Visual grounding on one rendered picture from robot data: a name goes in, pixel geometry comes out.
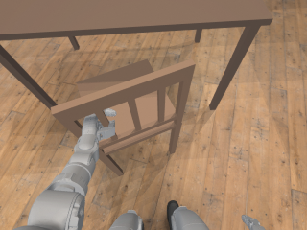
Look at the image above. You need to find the robot left hand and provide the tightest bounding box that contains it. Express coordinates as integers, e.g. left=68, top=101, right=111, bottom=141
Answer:
left=82, top=108, right=117, bottom=141

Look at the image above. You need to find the robot left shin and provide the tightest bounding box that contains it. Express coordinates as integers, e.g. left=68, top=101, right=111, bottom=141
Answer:
left=127, top=210, right=137, bottom=215

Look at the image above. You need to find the left robot forearm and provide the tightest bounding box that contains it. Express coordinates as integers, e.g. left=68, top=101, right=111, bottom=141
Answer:
left=27, top=133, right=100, bottom=225

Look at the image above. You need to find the robot right thigh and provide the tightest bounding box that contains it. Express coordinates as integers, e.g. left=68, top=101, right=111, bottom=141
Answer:
left=171, top=209, right=209, bottom=230

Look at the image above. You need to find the robot left upper arm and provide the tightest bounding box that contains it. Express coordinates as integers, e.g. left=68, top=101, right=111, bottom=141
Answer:
left=13, top=190, right=85, bottom=230

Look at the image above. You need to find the chair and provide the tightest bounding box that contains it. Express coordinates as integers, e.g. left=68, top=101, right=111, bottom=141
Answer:
left=50, top=59, right=196, bottom=176

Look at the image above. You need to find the table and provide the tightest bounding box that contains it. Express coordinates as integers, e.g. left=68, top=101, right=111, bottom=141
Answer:
left=0, top=0, right=273, bottom=110

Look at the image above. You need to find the robot right hand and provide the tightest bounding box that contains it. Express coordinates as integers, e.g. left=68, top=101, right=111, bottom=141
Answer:
left=241, top=215, right=266, bottom=230

